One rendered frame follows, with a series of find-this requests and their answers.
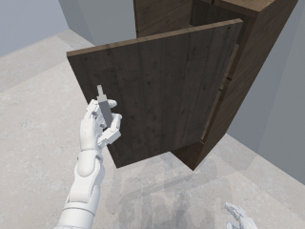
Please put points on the handle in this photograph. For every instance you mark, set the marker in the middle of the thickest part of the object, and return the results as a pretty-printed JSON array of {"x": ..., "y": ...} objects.
[{"x": 104, "y": 106}]

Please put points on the robot left hand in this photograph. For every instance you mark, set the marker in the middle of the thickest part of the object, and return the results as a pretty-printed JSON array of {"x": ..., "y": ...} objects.
[{"x": 91, "y": 128}]

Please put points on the left robot forearm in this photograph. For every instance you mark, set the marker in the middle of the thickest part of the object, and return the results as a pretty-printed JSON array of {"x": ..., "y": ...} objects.
[{"x": 82, "y": 201}]

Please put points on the robot right hand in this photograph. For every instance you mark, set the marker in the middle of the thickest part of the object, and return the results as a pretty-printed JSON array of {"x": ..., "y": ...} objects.
[{"x": 240, "y": 215}]

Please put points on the cupboard door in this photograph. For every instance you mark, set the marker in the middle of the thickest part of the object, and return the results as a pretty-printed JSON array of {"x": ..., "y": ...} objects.
[{"x": 164, "y": 85}]

